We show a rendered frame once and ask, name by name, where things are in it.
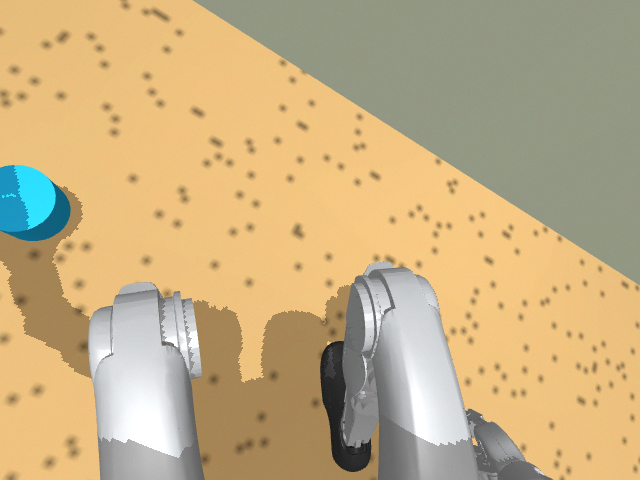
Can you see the right robot hand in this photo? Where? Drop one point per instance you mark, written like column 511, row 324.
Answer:
column 495, row 448

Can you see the right robot foot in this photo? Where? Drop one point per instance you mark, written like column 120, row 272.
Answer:
column 333, row 392

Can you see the right robot arm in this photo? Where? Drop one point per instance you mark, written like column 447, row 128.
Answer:
column 521, row 470

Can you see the tin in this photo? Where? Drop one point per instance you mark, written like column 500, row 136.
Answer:
column 32, row 207

